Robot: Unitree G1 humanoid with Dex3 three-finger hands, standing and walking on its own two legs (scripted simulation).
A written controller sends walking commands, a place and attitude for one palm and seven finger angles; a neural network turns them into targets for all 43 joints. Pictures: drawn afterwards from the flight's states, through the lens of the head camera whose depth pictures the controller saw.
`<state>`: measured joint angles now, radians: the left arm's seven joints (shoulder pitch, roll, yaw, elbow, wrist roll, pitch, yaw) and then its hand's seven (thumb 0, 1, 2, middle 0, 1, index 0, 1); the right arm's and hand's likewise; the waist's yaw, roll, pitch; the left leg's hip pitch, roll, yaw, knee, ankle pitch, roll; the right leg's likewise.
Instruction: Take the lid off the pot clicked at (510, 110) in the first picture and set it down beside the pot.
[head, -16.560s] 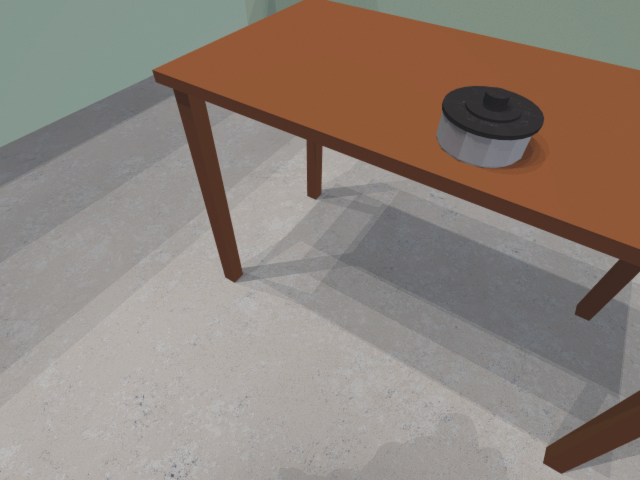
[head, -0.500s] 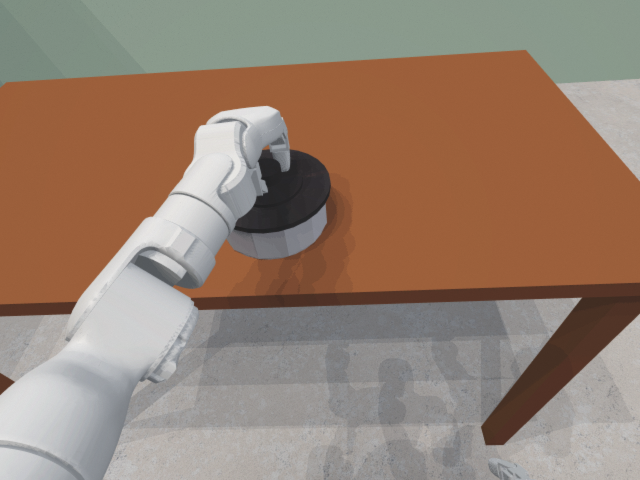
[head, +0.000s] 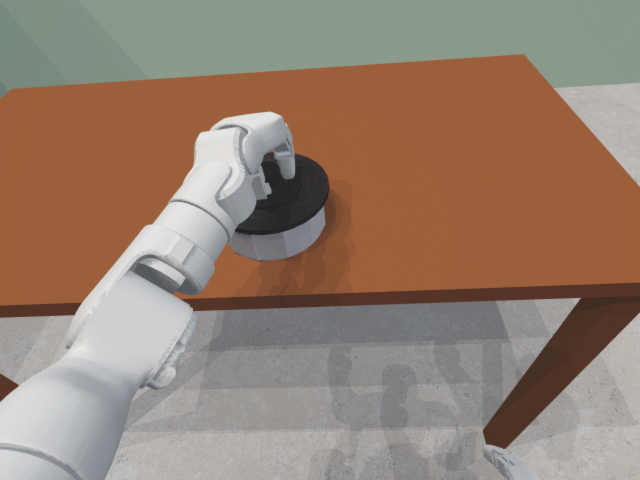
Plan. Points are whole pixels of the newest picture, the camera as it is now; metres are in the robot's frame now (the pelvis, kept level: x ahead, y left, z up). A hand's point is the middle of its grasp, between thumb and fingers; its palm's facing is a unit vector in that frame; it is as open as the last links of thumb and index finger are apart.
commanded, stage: close the fingers and squeeze the knob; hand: left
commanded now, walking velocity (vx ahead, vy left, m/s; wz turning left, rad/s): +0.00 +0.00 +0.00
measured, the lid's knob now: (265, 175) +0.48 +0.08 +0.15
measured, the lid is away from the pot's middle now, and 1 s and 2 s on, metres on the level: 0.00 0.01 0.02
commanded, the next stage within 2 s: lift the lid straight up in 0.10 s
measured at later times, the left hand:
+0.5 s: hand (255, 177) +0.44 +0.09 +0.18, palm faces -0.35 -0.08 -0.93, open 7.0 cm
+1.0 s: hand (248, 149) +0.45 +0.09 +0.21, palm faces -0.31 -0.09 -0.95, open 6.9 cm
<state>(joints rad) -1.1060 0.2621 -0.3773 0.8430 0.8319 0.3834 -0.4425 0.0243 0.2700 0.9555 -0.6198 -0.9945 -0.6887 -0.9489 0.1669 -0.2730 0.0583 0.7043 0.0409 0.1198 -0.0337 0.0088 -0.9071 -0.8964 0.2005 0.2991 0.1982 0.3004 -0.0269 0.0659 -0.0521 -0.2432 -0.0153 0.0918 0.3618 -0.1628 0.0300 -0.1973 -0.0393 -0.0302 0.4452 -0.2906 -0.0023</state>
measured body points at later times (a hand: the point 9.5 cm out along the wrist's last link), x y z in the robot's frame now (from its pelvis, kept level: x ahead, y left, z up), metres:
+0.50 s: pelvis +0.00 +0.00 +0.00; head +0.00 -0.03 +0.45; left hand +0.46 +0.09 +0.23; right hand +0.12 -0.25 -0.13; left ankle +0.01 +0.11 -0.74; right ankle -0.04 -0.11 -0.74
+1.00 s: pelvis +0.00 +0.00 +0.00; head +0.00 -0.03 +0.45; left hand +0.46 +0.09 +0.27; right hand +0.13 -0.24 -0.13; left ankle +0.01 +0.11 -0.74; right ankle -0.04 -0.11 -0.74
